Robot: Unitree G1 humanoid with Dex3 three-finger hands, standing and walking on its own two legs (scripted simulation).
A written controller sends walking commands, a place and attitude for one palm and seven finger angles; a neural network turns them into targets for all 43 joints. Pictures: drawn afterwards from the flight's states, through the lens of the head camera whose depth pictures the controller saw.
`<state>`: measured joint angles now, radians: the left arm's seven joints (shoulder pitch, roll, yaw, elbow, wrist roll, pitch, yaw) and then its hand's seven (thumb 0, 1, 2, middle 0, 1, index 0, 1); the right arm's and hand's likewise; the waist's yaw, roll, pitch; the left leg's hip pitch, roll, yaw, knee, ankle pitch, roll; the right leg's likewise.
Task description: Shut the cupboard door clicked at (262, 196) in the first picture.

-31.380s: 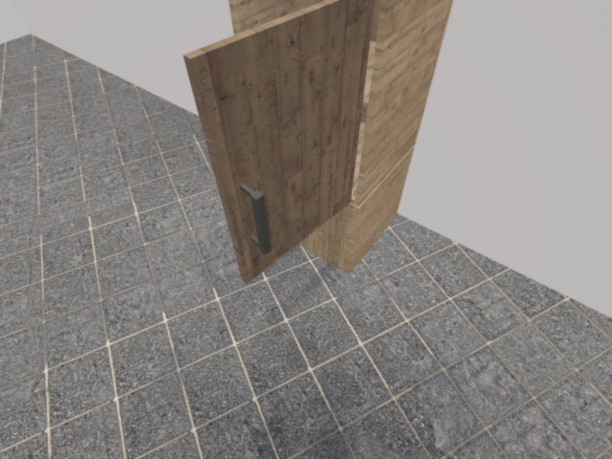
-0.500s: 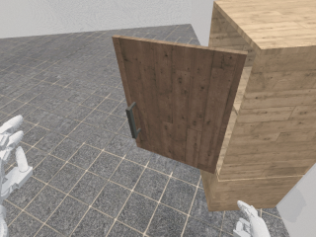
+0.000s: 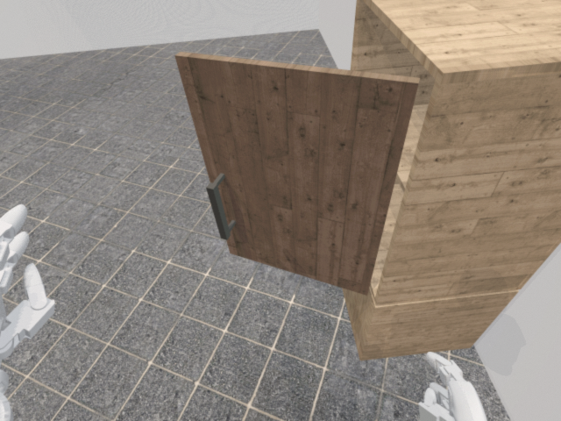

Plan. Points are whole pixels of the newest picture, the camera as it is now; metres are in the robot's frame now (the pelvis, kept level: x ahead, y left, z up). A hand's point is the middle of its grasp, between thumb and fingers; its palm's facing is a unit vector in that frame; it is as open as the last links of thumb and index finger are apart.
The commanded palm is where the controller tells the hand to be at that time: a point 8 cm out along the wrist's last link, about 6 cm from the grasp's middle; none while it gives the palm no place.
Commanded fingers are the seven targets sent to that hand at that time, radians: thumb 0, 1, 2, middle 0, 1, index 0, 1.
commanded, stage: step back with the hand held close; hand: left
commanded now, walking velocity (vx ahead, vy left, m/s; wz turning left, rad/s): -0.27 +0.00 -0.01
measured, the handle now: (223, 207) +0.60 +0.21 -0.11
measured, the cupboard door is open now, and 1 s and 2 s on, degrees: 63 63 63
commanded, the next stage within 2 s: stop stepping back and stand still in 1.18 s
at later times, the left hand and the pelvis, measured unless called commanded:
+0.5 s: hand out of the picture +0.13 +0.29 +0.15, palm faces +0.41 -0.77 -0.49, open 7.4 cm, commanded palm +0.08 +0.32 +0.18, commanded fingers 0.00 0.90 0.90 -0.20 -0.30 -0.20 -0.30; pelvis -0.07 +0.03 -0.01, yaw -1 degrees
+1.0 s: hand out of the picture +0.04 +0.28 +0.17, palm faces +0.44 -0.74 -0.52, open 7.4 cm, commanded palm -0.05 +0.32 +0.18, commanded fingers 0.00 0.90 0.90 -0.20 -0.30 -0.20 -0.30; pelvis -0.16 +0.01 -0.02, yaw +5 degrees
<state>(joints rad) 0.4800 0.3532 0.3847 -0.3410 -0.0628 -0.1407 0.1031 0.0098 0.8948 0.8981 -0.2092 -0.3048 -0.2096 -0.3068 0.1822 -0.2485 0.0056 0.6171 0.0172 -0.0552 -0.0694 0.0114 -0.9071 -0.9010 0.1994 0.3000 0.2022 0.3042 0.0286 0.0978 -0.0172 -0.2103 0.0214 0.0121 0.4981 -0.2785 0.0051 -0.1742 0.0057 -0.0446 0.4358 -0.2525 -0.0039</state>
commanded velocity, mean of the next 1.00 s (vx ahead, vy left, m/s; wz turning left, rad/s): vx -0.32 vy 0.00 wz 0.00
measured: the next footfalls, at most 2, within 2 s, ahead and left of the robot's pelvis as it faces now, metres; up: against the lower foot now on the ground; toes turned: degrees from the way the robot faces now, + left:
right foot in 1.06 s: -0.11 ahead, -0.11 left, +0.00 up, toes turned +11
left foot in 1.28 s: -0.13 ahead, +0.14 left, +0.00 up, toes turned +9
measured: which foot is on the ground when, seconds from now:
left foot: down 0.00-1.00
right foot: down 0.00-0.92, up 0.94-1.00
